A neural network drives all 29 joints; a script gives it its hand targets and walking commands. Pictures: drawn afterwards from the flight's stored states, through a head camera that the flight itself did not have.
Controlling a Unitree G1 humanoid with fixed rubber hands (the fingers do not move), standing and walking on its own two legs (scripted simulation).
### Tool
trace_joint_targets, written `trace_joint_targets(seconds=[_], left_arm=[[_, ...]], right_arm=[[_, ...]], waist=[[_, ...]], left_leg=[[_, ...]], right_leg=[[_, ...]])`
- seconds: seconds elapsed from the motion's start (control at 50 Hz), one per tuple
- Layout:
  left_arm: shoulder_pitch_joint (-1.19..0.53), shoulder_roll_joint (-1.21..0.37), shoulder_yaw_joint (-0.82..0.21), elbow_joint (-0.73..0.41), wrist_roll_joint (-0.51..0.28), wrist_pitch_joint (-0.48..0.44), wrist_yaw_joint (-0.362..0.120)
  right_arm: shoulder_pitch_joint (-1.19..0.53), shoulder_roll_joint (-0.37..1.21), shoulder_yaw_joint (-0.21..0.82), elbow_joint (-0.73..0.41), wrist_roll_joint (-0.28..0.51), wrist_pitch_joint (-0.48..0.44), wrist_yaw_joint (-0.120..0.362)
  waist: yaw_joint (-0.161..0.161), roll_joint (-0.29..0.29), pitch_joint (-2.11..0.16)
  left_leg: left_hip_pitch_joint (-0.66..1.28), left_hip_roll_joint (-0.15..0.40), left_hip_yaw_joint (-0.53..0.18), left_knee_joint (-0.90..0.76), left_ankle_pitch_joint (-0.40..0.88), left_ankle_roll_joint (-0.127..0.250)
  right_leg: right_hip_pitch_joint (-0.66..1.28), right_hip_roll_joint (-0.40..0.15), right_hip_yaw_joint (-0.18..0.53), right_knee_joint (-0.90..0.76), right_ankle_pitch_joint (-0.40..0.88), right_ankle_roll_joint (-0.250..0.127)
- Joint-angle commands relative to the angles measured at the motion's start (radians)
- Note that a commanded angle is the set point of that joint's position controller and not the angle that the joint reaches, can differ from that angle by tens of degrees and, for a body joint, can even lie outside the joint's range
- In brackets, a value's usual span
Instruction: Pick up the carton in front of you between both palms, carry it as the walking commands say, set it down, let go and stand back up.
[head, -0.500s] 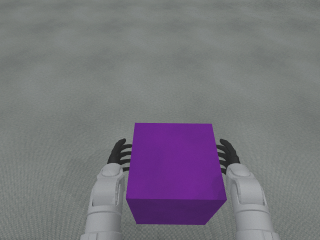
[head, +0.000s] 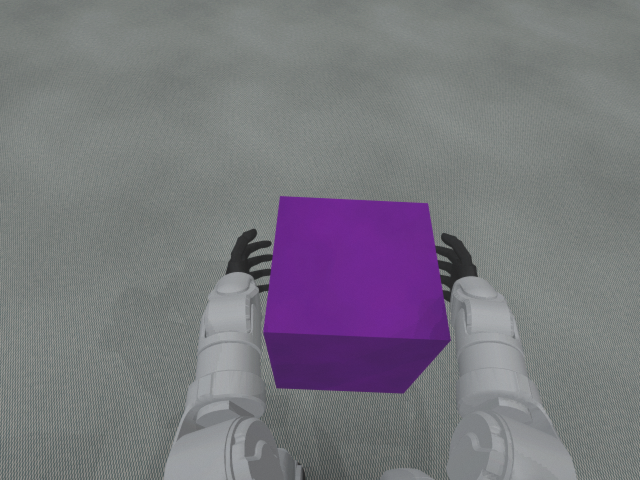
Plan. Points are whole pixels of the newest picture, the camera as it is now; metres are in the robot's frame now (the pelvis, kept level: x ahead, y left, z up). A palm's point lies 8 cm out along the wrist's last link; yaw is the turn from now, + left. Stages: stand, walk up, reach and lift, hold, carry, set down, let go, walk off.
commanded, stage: set down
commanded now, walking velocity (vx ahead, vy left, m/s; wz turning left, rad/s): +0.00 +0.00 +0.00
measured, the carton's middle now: (346, 302) +0.36 -0.01 -0.06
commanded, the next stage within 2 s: none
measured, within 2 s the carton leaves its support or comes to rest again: neither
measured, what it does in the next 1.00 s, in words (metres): lowers itself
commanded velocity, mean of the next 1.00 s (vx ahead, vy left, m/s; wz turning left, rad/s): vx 0.00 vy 0.00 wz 0.00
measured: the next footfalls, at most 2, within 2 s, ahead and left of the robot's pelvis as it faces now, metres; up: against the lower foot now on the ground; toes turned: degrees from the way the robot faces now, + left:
none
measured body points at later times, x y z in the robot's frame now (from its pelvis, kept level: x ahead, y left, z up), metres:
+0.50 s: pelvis -0.02 -0.03 -0.12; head +0.21 +0.01 +0.27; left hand +0.41 +0.15 -0.20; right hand +0.43 -0.15 -0.18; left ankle +0.09 +0.09 -0.72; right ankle +0.01 -0.15 -0.72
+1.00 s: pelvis -0.04 -0.03 -0.23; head +0.26 +0.02 +0.10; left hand +0.45 +0.19 -0.35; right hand +0.47 -0.11 -0.34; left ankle +0.09 +0.09 -0.72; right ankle +0.01 -0.15 -0.72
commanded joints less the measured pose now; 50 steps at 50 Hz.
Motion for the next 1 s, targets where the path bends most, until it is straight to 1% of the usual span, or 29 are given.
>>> trace_joint_targets(seconds=[0.0, 0.04, 0.12, 0.18, 0.22, 0.26, 0.3, 0.34, 0.38, 0.44, 0.5, 0.6, 0.72, 0.84, 0.98], left_arm=[[-0.416, -0.6, -0.247, 0.109, -0.071, -0.083, -0.129], [-0.424, -0.574, -0.241, 0.107, -0.065, -0.132, -0.118], [-0.462, -0.607, -0.325, 0.083, -0.095, -0.254, -0.109], [-0.527, -0.661, -0.443, 0.074, -0.138, -0.343, -0.11], [-0.575, -0.702, -0.537, 0.051, -0.176, -0.38, -0.112], [-0.618, -0.733, -0.622, -0.004, -0.21, -0.393, -0.114], [-0.647, -0.741, -0.684, -0.056, -0.239, -0.386, -0.12], [-0.66, -0.733, -0.711, -0.076, -0.259, -0.366, -0.135], [-0.673, -0.724, -0.71, -0.056, -0.268, -0.339, -0.159], [-0.689, -0.717, -0.669, 0.011, -0.254, -0.294, -0.203], [-0.706, -0.701, -0.604, 0.071, -0.232, -0.257, -0.239], [-0.747, -0.664, -0.523, 0.131, -0.211, -0.251, -0.268], [-0.824, -0.622, -0.503, 0.148, -0.235, -0.265, -0.278], [-0.915, -0.585, -0.518, 0.125, -0.276, -0.258, -0.269], [-1.022, -0.543, -0.521, 0.12, -0.299, -0.236, -0.25]], right_arm=[[-0.489, 0.563, 0.25, 0.092, 0.073, -0.077, 0.132], [-0.499, 0.55, 0.257, 0.094, 0.082, -0.12, 0.126], [-0.524, 0.598, 0.345, 0.089, 0.135, -0.232, 0.127], [-0.562, 0.664, 0.449, 0.082, 0.19, -0.313, 0.128], [-0.597, 0.713, 0.536, 0.054, 0.24, -0.347, 0.125], [-0.635, 0.75, 0.619, -0.003, 0.29, -0.359, 0.117], [-0.663, 0.778, 0.686, -0.054, 0.331, -0.352, 0.107], [-0.679, 0.808, 0.724, -0.078, 0.355, -0.33, 0.098], [-0.693, 0.842, 0.732, -0.068, 0.364, -0.298, 0.095], [-0.714, 0.887, 0.705, -0.015, 0.359, -0.243, 0.098], [-0.745, 0.897, 0.655, 0.03, 0.343, -0.205, 0.096], [-0.802, 0.885, 0.606, 0.054, 0.327, -0.202, 0.068], [-0.893, 0.848, 0.623, 0.03, 0.344, -0.228, 0.019], [-1.003, 0.809, 0.659, -0.003, 0.382, -0.23, -0.011], [-1.125, 0.751, 0.651, 0.006, 0.408, -0.215, -0.011]], waist=[[0.008, 0.064, -0.24], [0.009, 0.053, -0.294], [0.007, 0.044, -0.457], [0.0, 0.047, -0.658], [-0.003, 0.051, -0.84], [0.002, 0.063, -1.045], [0.015, 0.076, -1.204], [0.029, 0.074, -1.256], [0.041, 0.06, -1.219], [0.058, 0.041, -1.112], [0.075, 0.036, -1.057], [0.092, 0.025, -1.072], [0.105, 0.017, -1.168], [0.123, 0.022, -1.274], [0.135, 0.045, -1.299]], left_leg=[[0.267, -0.028, -0.167, -0.032, -0.155, -0.047], [0.226, -0.033, -0.155, 0.026, -0.068, -0.045], [0.179, -0.042, -0.153, 0.152, 0.097, -0.036], [0.163, -0.05, -0.157, 0.271, 0.232, -0.038], [0.182, -0.053, -0.159, 0.348, 0.327, -0.043], [0.206, -0.056, -0.156, 0.421, 0.412, -0.048], [0.196, -0.063, -0.139, 0.482, 0.453, -0.05], [0.104, -0.074, -0.113, 0.519, 0.41, -0.05], [-0.051, -0.084, -0.083, 0.545, 0.304, -0.046], [-0.267, -0.093, -0.049, 0.571, 0.163, -0.037], [-0.408, -0.096, -0.029, 0.604, 0.104, -0.032], [-0.575, -0.099, -0.017, 0.69, 0.144, -0.028], [-0.7, -0.097, -0.007, 0.799, 0.18, -0.04], [-0.737, -0.094, 0.006, 0.893, 0.195, -0.056], [-0.731, -0.089, 0.006, 0.975, 0.176, -0.068]], right_leg=[[-0.438, 0.09, -0.006, -0.059, -0.046, -0.036], [-0.514, 0.1, -0.01, -0.017, -0.011, -0.027], [-0.673, 0.126, -0.02, 0.077, 0.04, -0.005], [-0.805, 0.144, -0.031, 0.168, 0.078, 0.012], [-0.878, 0.155, -0.042, 0.227, 0.106, 0.022], [-0.939, 0.166, -0.054, 0.286, 0.135, 0.032], [-0.982, 0.176, -0.06, 0.336, 0.154, 0.04], [-1.001, 0.181, -0.062, 0.37, 0.144, 0.045], [-1.022, 0.183, -0.065, 0.396, 0.104, 0.05], [-1.065, 0.182, -0.067, 0.422, 0.033, 0.058], [-1.108, 0.183, -0.067, 0.452, 0.001, 0.062], [-1.172, 0.192, -0.067, 0.529, 0.054, 0.072], [-1.227, 0.207, -0.078, 0.639, 0.096, 0.083], [-1.289, 0.222, -0.102, 0.746, 0.075, 0.085], [-1.437, 0.232, -0.139, 0.857, -0.004, 0.079]])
